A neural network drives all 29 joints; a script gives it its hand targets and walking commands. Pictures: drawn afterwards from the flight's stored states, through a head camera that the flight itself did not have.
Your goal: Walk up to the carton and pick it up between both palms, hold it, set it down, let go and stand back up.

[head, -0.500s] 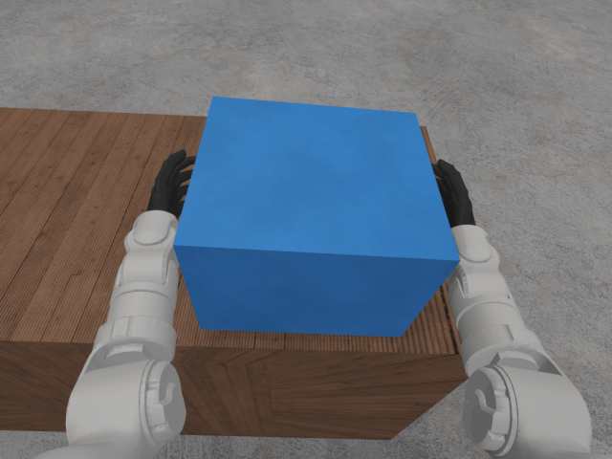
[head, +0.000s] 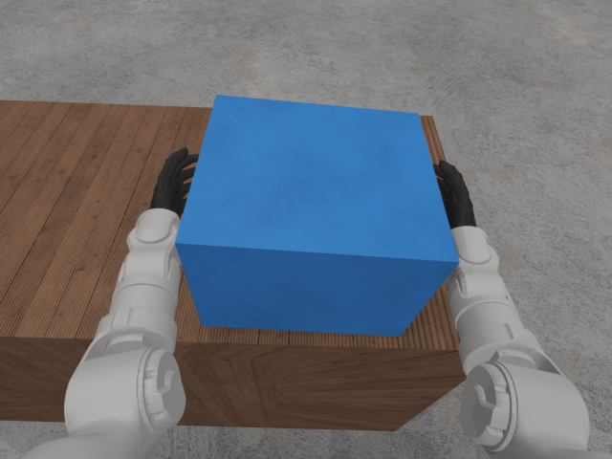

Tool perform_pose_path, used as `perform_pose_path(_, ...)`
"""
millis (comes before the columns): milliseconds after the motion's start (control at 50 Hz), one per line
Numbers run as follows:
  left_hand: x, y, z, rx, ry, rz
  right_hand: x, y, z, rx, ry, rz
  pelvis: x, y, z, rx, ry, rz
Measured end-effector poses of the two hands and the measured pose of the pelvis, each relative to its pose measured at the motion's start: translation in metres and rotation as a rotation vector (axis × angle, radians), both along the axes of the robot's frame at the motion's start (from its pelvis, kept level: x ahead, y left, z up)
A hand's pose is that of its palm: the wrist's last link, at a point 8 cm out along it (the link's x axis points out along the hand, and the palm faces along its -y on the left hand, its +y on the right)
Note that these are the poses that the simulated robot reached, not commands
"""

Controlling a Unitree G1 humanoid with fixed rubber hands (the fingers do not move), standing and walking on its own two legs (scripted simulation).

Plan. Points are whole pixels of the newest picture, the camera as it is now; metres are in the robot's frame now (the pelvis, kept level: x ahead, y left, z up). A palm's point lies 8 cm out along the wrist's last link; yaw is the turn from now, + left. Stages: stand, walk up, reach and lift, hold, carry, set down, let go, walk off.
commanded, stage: set down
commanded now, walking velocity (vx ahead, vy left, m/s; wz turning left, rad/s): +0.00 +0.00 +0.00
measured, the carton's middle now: (310, 218) +0.43 +0.06 +0.05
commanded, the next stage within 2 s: none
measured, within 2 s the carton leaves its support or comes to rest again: rests again in 0.32 s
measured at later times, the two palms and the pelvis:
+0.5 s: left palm (170, 216) +0.40 +0.25 +0.07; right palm (452, 224) +0.43 -0.13 +0.08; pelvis +0.00 +0.00 +0.00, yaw +0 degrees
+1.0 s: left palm (170, 222) +0.40 +0.25 +0.06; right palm (451, 224) +0.43 -0.13 +0.08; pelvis +0.00 +0.01 +0.00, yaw +0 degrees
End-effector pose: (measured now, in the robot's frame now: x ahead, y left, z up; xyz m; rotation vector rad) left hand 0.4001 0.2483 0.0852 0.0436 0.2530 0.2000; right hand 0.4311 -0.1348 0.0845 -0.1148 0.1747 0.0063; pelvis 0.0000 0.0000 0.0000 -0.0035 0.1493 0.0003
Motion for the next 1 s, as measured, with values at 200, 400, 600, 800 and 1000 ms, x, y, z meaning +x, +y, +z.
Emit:
perform_pose_path(200, -0.005, -0.001, -0.016, -0.021, 0.012, -0.004, -0.006, -0.001, -0.005, -0.011, 0.015, -0.003, -0.003, 0.001, 0.000, -0.001, 0.014, -0.004)
perform_pose_path(400, -0.005, 0.002, -0.015, 0.002, 0.008, 0.009, -0.001, 0.003, -0.006, 0.005, 0.010, 0.012, -0.003, 0.002, -0.001, -0.003, 0.029, 0.002)
perform_pose_path(600, -0.002, 0.002, -0.020, 0.000, -0.002, 0.004, 0.001, 0.002, -0.008, 0.006, 0.001, 0.009, 0.001, 0.003, -0.001, -0.001, 0.041, 0.002)
perform_pose_path(800, -0.005, 0.003, -0.027, -0.017, -0.007, 0.010, 0.001, 0.004, -0.008, -0.001, -0.003, 0.014, -0.001, 0.003, -0.001, -0.002, 0.038, -0.001)
perform_pose_path(1000, -0.005, 0.003, -0.027, -0.007, -0.008, 0.007, 0.001, 0.003, -0.009, 0.005, -0.005, 0.014, 0.000, 0.005, -0.002, -0.003, 0.054, -0.005)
